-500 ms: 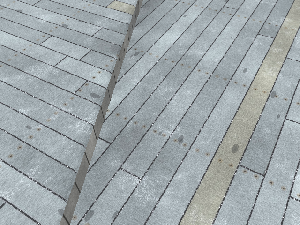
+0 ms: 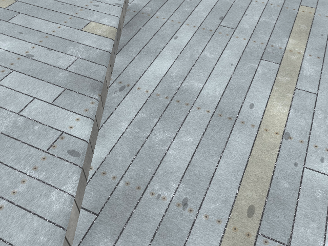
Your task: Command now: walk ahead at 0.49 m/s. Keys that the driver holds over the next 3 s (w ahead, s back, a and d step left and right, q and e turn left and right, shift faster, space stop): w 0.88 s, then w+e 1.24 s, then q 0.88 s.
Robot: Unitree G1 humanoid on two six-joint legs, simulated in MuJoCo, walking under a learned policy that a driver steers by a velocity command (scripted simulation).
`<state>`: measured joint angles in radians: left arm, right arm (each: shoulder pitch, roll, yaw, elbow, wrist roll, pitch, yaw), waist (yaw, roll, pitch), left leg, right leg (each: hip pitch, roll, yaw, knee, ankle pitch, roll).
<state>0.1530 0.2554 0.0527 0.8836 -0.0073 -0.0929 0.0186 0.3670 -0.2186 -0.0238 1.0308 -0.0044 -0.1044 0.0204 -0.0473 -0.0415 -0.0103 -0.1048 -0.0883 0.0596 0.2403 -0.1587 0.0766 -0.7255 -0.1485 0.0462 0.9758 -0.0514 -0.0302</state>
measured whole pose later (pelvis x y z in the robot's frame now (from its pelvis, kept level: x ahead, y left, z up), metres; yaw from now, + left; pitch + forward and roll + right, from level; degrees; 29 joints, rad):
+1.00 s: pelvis +0.56 +0.00 +0.00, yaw -1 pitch +1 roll +1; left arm 0.25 0.27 0.06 0.94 -0.03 -0.08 0.01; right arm 0.24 -0.24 -0.05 0.95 -0.01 -0.11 0.03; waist -0.01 -0.05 0.02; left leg -0.24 -0.04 0.10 0.37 -0.15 0.07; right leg -0.53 -0.08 0.06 1.14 -0.28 -0.05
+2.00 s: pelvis +1.12 -0.14 -0.01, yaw -34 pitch +2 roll +1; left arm 0.34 0.29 0.07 0.75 -0.03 -0.04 0.01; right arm 0.13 -0.25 -0.06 0.75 -0.01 -0.12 0.01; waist 0.02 -0.04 0.01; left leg -0.36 -0.03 0.03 0.49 -0.17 0.02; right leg -0.41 0.04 0.11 1.18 -0.42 -0.03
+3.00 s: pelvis +1.30 -0.26 +0.00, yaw -19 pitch +3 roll -3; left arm 0.08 0.31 0.10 0.78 0.00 0.02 0.05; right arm 0.23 -0.29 -0.07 0.69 0.00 0.02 -0.03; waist -0.02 -0.02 0.03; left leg -0.31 -0.03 -0.07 0.46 -0.19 0.06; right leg -0.57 0.02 0.05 1.01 -0.33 0.06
